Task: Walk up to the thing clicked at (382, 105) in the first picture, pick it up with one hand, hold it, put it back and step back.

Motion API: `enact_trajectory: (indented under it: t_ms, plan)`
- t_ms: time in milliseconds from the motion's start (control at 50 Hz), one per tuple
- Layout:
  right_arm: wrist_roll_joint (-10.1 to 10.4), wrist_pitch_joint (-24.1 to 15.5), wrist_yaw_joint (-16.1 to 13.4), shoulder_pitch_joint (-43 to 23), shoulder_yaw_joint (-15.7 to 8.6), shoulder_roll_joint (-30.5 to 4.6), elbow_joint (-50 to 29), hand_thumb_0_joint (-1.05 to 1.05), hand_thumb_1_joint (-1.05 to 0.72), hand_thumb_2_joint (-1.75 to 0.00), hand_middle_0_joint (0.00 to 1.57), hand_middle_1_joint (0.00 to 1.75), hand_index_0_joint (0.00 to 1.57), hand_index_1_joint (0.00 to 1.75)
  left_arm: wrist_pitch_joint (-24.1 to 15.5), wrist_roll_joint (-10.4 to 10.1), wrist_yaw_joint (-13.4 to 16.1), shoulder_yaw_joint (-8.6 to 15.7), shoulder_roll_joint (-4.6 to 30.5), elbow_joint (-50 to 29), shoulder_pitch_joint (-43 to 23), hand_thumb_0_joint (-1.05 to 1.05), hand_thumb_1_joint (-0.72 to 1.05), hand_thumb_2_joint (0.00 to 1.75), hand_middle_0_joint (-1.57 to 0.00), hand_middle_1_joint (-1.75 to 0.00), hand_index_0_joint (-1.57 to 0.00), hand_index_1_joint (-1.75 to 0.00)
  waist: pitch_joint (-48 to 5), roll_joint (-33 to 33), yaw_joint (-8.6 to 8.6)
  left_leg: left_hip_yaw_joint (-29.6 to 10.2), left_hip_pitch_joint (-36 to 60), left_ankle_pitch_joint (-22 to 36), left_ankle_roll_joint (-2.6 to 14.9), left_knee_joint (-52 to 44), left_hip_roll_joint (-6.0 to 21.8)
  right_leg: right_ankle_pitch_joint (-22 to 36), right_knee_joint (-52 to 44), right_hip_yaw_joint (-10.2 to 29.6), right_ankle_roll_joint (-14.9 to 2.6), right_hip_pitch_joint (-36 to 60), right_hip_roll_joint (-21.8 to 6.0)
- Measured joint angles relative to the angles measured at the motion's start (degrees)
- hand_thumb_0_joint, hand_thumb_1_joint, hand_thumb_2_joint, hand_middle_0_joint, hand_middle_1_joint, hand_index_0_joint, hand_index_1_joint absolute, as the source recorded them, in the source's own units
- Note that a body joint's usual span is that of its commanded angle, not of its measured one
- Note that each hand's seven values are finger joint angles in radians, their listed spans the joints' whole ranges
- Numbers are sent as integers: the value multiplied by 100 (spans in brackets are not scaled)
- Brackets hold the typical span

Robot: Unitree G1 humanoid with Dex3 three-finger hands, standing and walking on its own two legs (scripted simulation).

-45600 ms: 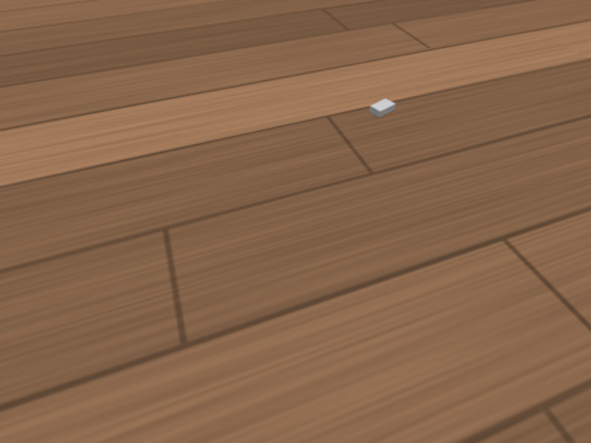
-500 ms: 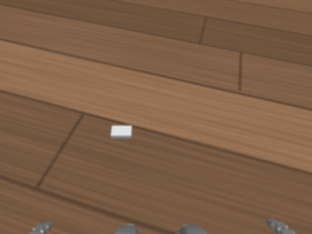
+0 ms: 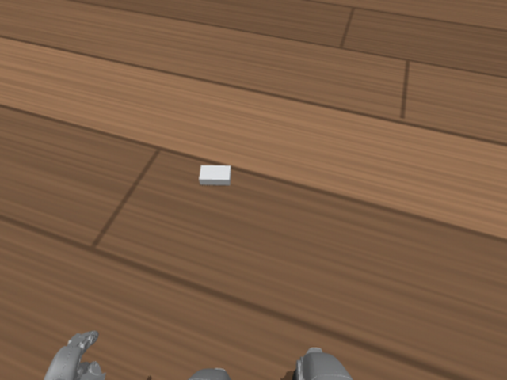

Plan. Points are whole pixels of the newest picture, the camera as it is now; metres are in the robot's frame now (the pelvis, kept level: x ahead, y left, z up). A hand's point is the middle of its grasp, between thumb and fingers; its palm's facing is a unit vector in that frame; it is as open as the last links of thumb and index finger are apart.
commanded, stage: step back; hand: left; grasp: from above
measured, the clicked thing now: (215, 175) +1.00 +0.25 -0.73
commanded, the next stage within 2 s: stand in 1.24 s
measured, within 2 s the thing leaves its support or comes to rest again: neither
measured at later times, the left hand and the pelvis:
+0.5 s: hand out of the picture -0.05 +0.26 -0.13, palm faces +0.01 -0.92 -0.38, open 7.4 cm; pelvis -0.10 -0.01 +0.01, yaw +0 degrees
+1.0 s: hand out of the picture +0.01 +0.24 -0.13, palm faces +0.03 -0.93 -0.38, open 7.4 cm; pelvis -0.07 -0.02 +0.01, yaw +1 degrees
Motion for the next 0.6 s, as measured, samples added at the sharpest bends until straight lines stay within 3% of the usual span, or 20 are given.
enact_trajectory:
  t_ms: [40,100,140,200,240,260,300,360,440,480,520,600]
  plan:
    - [-26,-32,31,-17,35,41,-12,1,-90,-90,20,30,20,30,68,-22,4,-2,-16,102,-29,0,90,90,-21,-30,-20,-30,-48,104,-91,-87,-106,139,19,-42,155,-625,1034,214,-63,-191,415]
    - [-46,-84,-1,-47,83,77,-37,1,-90,-90,20,30,20,30,50,-75,-30,17,-9,183,38,0,91,90,-21,-30,-20,-30,-202,142,-95,-97,-244,424,-8,-248,323,-685,1965,402,-123,-189,751]
    - [-61,-119,-10,-93,67,60,-63,1,-90,-90,20,30,20,30,-14,-57,-78,34,-24,228,150,0,91,90,-21,-30,-20,-30,-298,165,-73,-62,-342,560,-26,-321,405,-678,1601,363,-91,151,701]
    - [-96,-156,5,-176,36,9,-122,1,-90,-90,20,30,20,30,-127,-20,-145,24,-34,396,366,0,91,90,-21,-30,-20,-30,-464,182,-38,60,-532,643,-60,-251,502,-723,4,204,-77,942,450]
    - [-91,-138,24,-262,10,-74,-128,1,-90,-90,20,30,20,30,-237,30,-144,36,-99,615,451,0,91,90,-21,-30,-20,-30,-493,342,-14,63,-697,606,-120,-1,669,-33,-1071,92,-101,1398,483]
    - [-78,-121,20,-285,-15,-124,-98,1,-90,-90,20,30,20,30,-275,74,-142,37,-185,733,474,0,91,90,-21,-30,-20,-30,-456,520,-62,-102,-746,386,-97,171,731,149,-1150,0,-93,1462,601]
    - [-53,-81,5,-188,-36,-108,21,1,-90,-90,20,30,20,30,-304,126,-173,4,-242,861,637,0,91,90,-21,-30,-20,-30,-622,500,10,-343,-837,-366,-108,498,504,170,-1073,32,-157,1368,569]
    - [25,-115,54,-5,-43,-166,208,1,-90,-90,20,30,20,30,-369,131,-175,-23,-330,1008,788,1,90,90,-21,-30,-20,-30,-744,474,72,-559,-796,-418,-120,865,229,299,-1195,57,-141,1384,437]
    - [6,-173,123,294,-56,-210,461,1,-90,-90,20,30,20,30,-421,151,-222,-18,-334,1080,822,1,90,90,-21,-30,-20,-30,-869,466,82,-455,-426,-516,-156,484,228,376,-1305,-70,-94,1367,290]
    - [-9,-215,150,421,-75,-196,575,1,-91,-90,20,30,20,30,-399,141,-241,-18,-283,1086,784,1,90,90,-21,-30,-20,-30,-899,424,62,-289,-72,-426,-142,-138,262,343,-1249,-152,-52,1319,200]
    - [-40,-270,143,427,-105,-105,685,1,-91,-90,20,30,20,30,-363,120,-239,-25,-193,1094,726,1,90,90,-21,-30,-20,-30,-809,229,70,-183,114,299,-112,-566,117,260,-1073,-91,-34,1255,28]
    - [-73,-412,157,444,-89,71,641,1,-90,-90,20,30,20,30,-300,30,-240,-12,-38,1222,696,1,90,90,-21,-30,-20,-30,-810,104,-31,-108,120,473,41,-691,132,-453,-180,2,-158,849,151]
